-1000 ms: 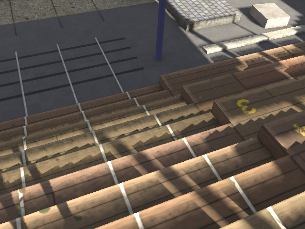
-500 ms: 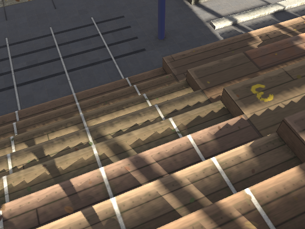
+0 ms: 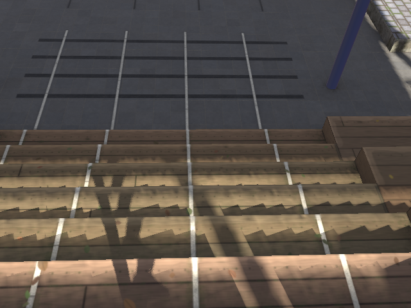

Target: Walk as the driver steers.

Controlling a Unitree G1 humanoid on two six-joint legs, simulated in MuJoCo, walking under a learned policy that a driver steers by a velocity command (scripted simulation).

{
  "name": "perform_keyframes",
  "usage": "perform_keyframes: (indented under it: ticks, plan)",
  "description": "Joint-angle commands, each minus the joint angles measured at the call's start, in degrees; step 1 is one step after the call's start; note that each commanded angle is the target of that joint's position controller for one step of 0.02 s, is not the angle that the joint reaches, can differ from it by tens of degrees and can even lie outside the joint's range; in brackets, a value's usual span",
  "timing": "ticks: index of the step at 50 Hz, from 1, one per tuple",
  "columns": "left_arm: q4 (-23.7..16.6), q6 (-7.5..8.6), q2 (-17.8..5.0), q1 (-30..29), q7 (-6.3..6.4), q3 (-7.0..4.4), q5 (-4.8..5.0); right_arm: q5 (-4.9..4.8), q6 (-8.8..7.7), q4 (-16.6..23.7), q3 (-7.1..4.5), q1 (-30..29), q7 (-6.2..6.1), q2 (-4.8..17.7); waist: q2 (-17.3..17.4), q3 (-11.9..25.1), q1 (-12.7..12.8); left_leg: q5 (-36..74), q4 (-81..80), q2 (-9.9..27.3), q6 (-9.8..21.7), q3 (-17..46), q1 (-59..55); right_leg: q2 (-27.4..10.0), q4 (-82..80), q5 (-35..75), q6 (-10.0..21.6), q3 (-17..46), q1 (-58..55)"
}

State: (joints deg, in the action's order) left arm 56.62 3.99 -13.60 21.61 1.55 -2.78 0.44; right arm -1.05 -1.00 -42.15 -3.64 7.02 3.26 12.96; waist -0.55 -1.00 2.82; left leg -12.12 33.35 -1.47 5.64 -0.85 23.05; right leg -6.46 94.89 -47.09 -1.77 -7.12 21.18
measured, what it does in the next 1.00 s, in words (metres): goes down, turning left: right foot 0.15 m lower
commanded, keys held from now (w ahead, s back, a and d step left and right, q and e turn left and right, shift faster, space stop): w+q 0.38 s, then w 0.62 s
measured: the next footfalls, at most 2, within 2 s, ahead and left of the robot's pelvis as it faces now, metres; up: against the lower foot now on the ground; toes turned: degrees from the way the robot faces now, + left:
right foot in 0.46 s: +0.38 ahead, -0.12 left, -0.15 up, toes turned +24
left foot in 1.06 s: +0.62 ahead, +0.25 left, -0.29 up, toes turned +19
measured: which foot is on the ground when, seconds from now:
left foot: down 0.00-0.48, up 0.50-1.00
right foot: up 0.00-0.44, down 0.46-1.00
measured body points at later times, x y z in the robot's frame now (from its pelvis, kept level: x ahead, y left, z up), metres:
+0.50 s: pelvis +0.26 -0.03 -0.13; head +0.25 -0.05 +0.32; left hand +0.35 +0.25 -0.21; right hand +0.36 -0.29 -0.26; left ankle +0.07 +0.07 -0.70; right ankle +0.35 -0.13 -0.87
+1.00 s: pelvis +0.48 +0.06 -0.21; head +0.50 +0.06 +0.24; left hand +0.29 +0.24 -0.35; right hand +0.79 -0.04 -0.29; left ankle +0.60 +0.25 -0.93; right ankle +0.35 -0.13 -0.87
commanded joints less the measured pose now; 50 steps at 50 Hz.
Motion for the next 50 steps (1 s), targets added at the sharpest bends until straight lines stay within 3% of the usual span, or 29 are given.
perform_keyframes:
  ticks: [1, 2, 3, 4, 5, 6, 8, 9, 11, 13, 15, 18, 21, 23, 24, 25, 26, 27, 28, 29, 31, 33, 35, 37, 38, 41, 44, 46, 50]
  plan:
    - [-9.38, 3.57, -7.52, -1.64, -1.46, -0.88, 1.68, -1.72, 0.8, -5.33, -3.44, 30.57, -0.61, 12.9, 16.66, 23.76, -12.43, 31.08, -4.68, 20.89, 24.25, 36.36, -52.83, 5.38, 25.07, -1.06, -1.89, 11.57, 42.62]
    - [-13.11, 3.39, -4.68, -9.29, -0.44, -0.14, 3.86, -0.96, 1.03, -7.62, -3.93, 27.77, -1.62, 14.61, 6.29, 15.71, -9.93, 2.59, -12.19, 23.63, 22.32, 46.46, -46.49, 3.93, 18.51, 7.93, -0.83, 12.27, 51.09]
    - [-13.4, 1.98, -6.88, -12.93, 1.02, -0.65, 3.55, 0.26, 1.01, -4.67, -1.87, 19.94, -1.76, 9.14, -3.54, 7.19, -6.78, -5.94, -13.61, 22.19, 18.19, 45.49, -34.84, 1.99, 11.21, 15.17, 0.38, 12.63, 50.41]
    - [-13.53, 0.95, -6.74, -10.34, 1.54, -1.08, 2.11, 0.78, -0.18, -2.1, -1.55, 11.88, -1.86, 8.5, -1.57, 3.63, -1.38, -4.47, -11.06, 21.79, 18.37, 47.35, -21.15, 0.82, 6.9, 17.77, 1.0, 15.04, 44.41]
    - [-10.7, 0.44, -9.23, -5.27, 1.41, -2.3, 1.22, 1.26, -1.84, 0.49, 0.07, 5.36, -1.7, 4.47, -4.87, 0.75, 2.5, 2.09, -9.36, 17.59, 14.23, 38.27, -9.72, -1.17, -7.01, 29.69, 1.4, 17.76, 37.46]
    - [-11.19, 0.21, -8.18, -5.61, 1.55, -2.45, -0.92, 0.93, -2.42, 1.9, -0.21, 2.74, -2.76, 5.59, -2.37, -1.6, 3.09, 8.66, -10.2, 10.77, 11.39, 26.82, 1.98, -0.38, -21.73, 37.0, -0.11, 15.12, 27.56]
    - [-13.55, 0.33, -2.9, -9.19, 1.32, -1.32, -4.08, 1.04, -2.18, 0.19, -1.05, 5.49, -5.18, 8.03, 3.26, 2.81, 1.58, 23.47, -8.33, 6.09, 10.91, 21.16, 6.95, 1.48, -31.42, 46.22, -1.76, 11.74, 15.35]
    - [-11.29, 0.62, -2.59, -4.19, 0.37, -1.33, -2.95, 2.27, -1.75, -0.42, -1.19, 7.52, -5.78, 8.39, 3.55, 6.76, 2.38, 28.57, -5.26, 5.89, 11.05, 20.11, 5.61, 2.67, -28.13, 54.32, -1.82, 11.18, 11.35]
    - [-15.22, 1.08, -6.32, -11.28, -0.86, -2.51, -1.19, -0.06, -2.2, -3.3, -0.53, 16.92, -6.76, 4.59, 3.05, 4.73, -1.78, 14.81, -0.76, 6.25, 11.18, 25.6, -9.96, 1.77, -37.39, 60.72, -0.29, 17.57, 28.86]
    - [-18.74, 1.53, -5.57, -18.9, -1.66, -1.87, -2.54, -1.14, -1.72, -3.78, -0.11, 19.06, -7.71, 3.3, 0.06, 0.59, -3.44, 0.86, 2.06, 2.73, 9.21, 23.59, -2.81, 3.84, -54.63, 72.02, 0.9, 17.05, 22.95]
    - [-20.82, 1.42, -2.13, -21.36, -2.69, -1.18, -3.28, -0.22, -0.96, -3.15, -0.6, 17.32, -8.09, 5.73, 1.64, 0.28, -5.08, -8.85, 2.1, -0.57, 6.99, 20.37, 11.06, 7.8, -60.71, 80.22, 0.5, 11.87, 4.73]
    - [-22.97, 0.12, -2.0, -18.44, -2.74, -1.18, -0.66, -0.77, 0.46, -2.12, -0.53, 16.79, -7.95, 4.89, 8.06, -0.18, -4.34, -10.23, 9.69, -0.84, 7.63, 25.27, 7.27, 7.0, -62.85, 67.2, 0.59, 15.51, 2.4]
    - [-20.71, 0.6, -5.31, -13.33, -3.43, -2.56, 0.16, -0.5, 1.44, -2.01, -0.37, 18.52, -9.06, 4.44, 8.94, -1.05, -4.23, -5.76, 20.86, 1.0, 7.07, 29.95, -4.15, 1.36, -74.41, 63.05, 2.78, 18.57, 2.38]
    - [-13.57, 0.63, -5.67, 2.05, -3.74, -3.81, -0.59, -0.29, 1.36, -4.3, 0.97, 20.72, -7.74, 0.99, 2.95, 2.14, 0.68, -9.09, 40.04, -4.35, 3.36, 23.04, 2.39, 0.38, -77.03, 65.17, 3.5, 13.79, -17.23]
    - [-9.43, 0.65, -5.96, 12.92, -4.17, -3.57, -1.91, -0.57, 0.51, -6.23, 1.47, 24.83, -5.56, -2.72, -8.85, 8.12, 2.67, -32.33, 61.21, -9.28, 0.74, 17.86, 20.21, -4.03, -60.31, 78.24, 6.02, 17.3, -37.34]
    - [-7.72, 0.33, -7.09, 17.11, -4.95, -3.38, -0.15, -1.73, -0.65, -6.73, 1.32, 31.96, -4.36, -2.48, -19.45, 10.43, 0.87, -40.7, 81.82, -12.56, -2.61, 16.58, 34.62, -8.89, -54.93, 74.28, 11.14, 27.78, -44.68]
    - [-6.69, -0.32, -9.97, 18.47, -5.57, -3.79, 1.67, -2.95, -1.58, -6.52, 1.25, 34.97, -4.24, -0.15, -23.79, 11.68, -0.59, -37.12, 91.98, -9.96, -3.83, 16.6, 42.33, -14.88, -59.94, 65.58, 16.23, 38.48, -45.23]
    - [-4.74, -0.6, -14.72, 17.24, -5.28, -5.1, 2.5, -4.81, -2.38, -2.18, 1.12, 27.22, -5.02, 2.54, -23.09, 8.79, -0.5, -29.74, 89.71, -7.03, -4.77, 11.08, 50.34, -19.97, -72.14, 36.3, 22.67, 52.29, -42.57]
    - [-6.03, -0.81, -6.26, 12.65, -4.38, -2.64, -0.13, -4.63, -1.2, -1.52, 0.05, 13.61, -6.38, 6.87, -1.39, 0.89, 1.29, -18.98, 80.66, -1.94, -2.52, 11.59, 50.9, -17.8, -77.4, 18.08, 20.47, 47.25, -30.27]
    - [-6.73, 0.11, -4.69, 5.7, -4.06, -1.47, -0.9, -3.42, -0.36, -0.14, 0.19, 8.42, -7.1, 5.97, -0.92, -5.53, -0.33, -13.58, 75.76, -0.19, -1.81, 12.46, 45.16, -15.83, -77.81, 16.79, 19.92, 47.07, -15.92]
    - [-6.97, 1.42, -0.04, -1.03, -3.21, 1.03, -1.06, -0.48, -0.33, 0.03, -0.01, 10.06, -6.75, 4.73, -1.26, -8.23, -6.19, -0.9, 58.41, 3.24, -0.63, 16.11, 37.61, -7.66, -75.34, 18.49, 13.64, 35.76, -1.02]
    - [-6.92, 1.39, -2.98, -1.6, -1.57, 0.87, -1.58, 1.41, -1.26, 0.62, -0.46, 10.01, -5.59, 4.86, -5.23, -6.78, -7.23, 11.77, 39.21, 4.75, -2.97, 9.56, 27.89, -1.9, -77.44, 36.99, 12.08, 24.64, 7.06]
    - [-3.92, 0.65, -3.38, 4.65, -0.33, 0.77, -1.35, 3.13, -1.23, 1.0, 0.87, 7.71, -4.41, -0.71, -7.55, -0.74, -4.85, 20.86, 28.8, 5.53, -4.85, 5.61, 19.08, -1.74, -75.94, 51.43, 13.26, 22.98, 4.21]
    - [-3.18, 0.99, -5.54, 6.66, -0.06, 0.23, -0.36, 1.47, -1.39, -0.03, 0.54, 9.61, -3.68, 0.38, -5.72, 1.7, -5.51, 25.41, 27.95, 5.76, -4.33, 6.32, 18.29, -3.11, -72.92, 55.94, 13.51, 22.96, -0.81]
    - [-1.03, 1.17, -4.33, 10.69, 0.47, 0.2, 0.88, 0.88, -1.67, 0.82, 0.16, 6.36, -3.38, 1.3, -4.77, 0.41, -3.24, 28.53, 23.54, 7.3, -3.39, 9.71, 26.59, -4.01, -69.83, 51.83, 13.61, 25.2, -9.79]
    - [0.39, 1.28, -3.29, 17.63, 0.78, 0.65, 0.72, 1.37, -3.09, 4.35, 0.08, -4.86, -2.01, 2.07, -3.31, -2.93, 1.99, 30.84, 10.95, 6.6, -2.16, 9.39, 34.9, -4.67, -66.23, 43.35, 12.67, 27.74, -19.41]
    - [-1.07, -0.07, -2.38, 15.6, 1.86, 1.16, 0.17, 2.13, -4.29, 5.32, 0.89, -9.45, 0.39, 0.35, -1.46, -4.98, 3.68, 41.86, -1.69, 3.98, -3.02, 5.57, 20.43, -0.44, -62.32, 36.64, 11.65, 21.81, -8.51]
    - [-1.85, -1.56, -3.21, 14.29, 1.63, 0.93, 0.34, 0.59, -3.69, 6.23, 1.18, -11.28, 1.19, -1.05, -3.37, -6.16, 5.34, 38.55, -4.04, 2.17, -4.63, 3.42, 10.56, 1.0, -60.22, 34.56, 11.85, 21.08, -2.6]
    - [-1.88, -2.94, -3.71, 13.42, 1.89, 0.11, 1.36, 0.03, -3.73, 6.67, 0.99, -10.55, 0.85, 0.63, -4.12, -5.61, 5.83, 31.17, -13.66, 4.03, -3.8, 5.09, 7.75, 0.48, -48.04, 41.15, 11.49, 22.51, -12.02]
Keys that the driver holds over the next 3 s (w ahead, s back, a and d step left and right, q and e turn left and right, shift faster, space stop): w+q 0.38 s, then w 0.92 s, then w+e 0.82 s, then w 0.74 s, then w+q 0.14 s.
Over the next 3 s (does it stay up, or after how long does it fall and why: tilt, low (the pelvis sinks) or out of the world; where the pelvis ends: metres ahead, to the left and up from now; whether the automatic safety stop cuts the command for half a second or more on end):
stays up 1.51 0.12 -0.73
